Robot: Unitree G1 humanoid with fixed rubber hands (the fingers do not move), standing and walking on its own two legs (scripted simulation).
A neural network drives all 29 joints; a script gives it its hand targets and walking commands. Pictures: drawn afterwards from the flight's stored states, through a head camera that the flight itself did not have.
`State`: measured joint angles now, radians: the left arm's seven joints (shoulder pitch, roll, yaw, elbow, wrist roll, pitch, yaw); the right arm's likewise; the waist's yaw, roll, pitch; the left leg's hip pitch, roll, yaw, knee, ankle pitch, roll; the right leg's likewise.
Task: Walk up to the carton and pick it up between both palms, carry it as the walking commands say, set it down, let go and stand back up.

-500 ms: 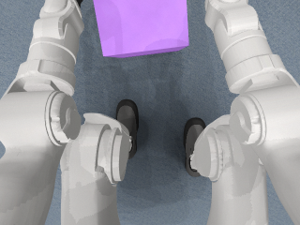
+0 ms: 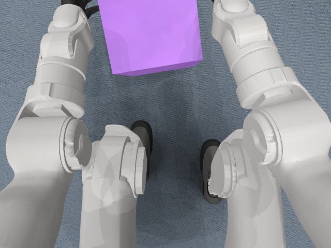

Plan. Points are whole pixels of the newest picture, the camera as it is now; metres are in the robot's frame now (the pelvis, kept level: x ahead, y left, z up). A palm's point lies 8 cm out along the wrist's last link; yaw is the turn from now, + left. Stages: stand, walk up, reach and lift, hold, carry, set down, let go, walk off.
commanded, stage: reach and lift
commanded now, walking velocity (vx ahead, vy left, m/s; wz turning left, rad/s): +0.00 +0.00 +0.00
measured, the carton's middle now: (154, 27) +0.53 +0.08 -0.22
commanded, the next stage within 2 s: none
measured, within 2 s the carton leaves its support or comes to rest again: neither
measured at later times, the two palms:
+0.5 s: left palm out of the picture +0.53 +0.20 -0.08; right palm out of the picture +0.56 -0.04 -0.07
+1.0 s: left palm out of the picture +0.51 +0.19 -0.01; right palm out of the picture +0.54 -0.04 +0.00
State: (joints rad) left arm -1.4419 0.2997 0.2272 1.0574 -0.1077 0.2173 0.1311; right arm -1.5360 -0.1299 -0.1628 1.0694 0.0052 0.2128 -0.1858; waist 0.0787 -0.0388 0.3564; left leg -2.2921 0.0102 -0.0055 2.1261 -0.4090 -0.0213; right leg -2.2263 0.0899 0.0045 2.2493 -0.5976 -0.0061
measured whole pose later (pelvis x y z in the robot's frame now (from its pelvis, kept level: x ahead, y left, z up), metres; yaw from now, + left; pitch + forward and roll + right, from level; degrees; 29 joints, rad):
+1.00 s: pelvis +0.00 +0.00 +0.07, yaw +0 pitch +34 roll +0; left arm -1.23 0.06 0.40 0.71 0.05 0.38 0.31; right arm -1.32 0.03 -0.31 0.81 -0.14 0.36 -0.32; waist 0.08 -0.04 0.16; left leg -2.12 -0.02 -0.04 1.93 -0.41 -0.04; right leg -2.04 0.11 0.01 2.03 -0.58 0.01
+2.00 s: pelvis +0.04 +0.00 +0.20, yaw +0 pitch +36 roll -1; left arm -0.88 -0.10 0.47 0.68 0.21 0.41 0.20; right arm -0.97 0.13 -0.43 0.83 -0.30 0.33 -0.19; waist 0.08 -0.04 -0.23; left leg -1.74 -0.04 -0.06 1.52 -0.41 -0.03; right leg -1.66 0.11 0.03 1.58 -0.56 0.01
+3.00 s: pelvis +0.08 -0.01 +0.33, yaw +2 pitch +21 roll +0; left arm -0.53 -0.17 0.40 0.59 0.21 0.32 0.15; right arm -0.63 0.19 -0.36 0.79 -0.29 0.25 -0.16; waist 0.08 -0.04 -0.19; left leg -1.04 -0.03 -0.08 0.98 -0.31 -0.04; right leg -0.98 0.10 0.05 1.05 -0.44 -0.03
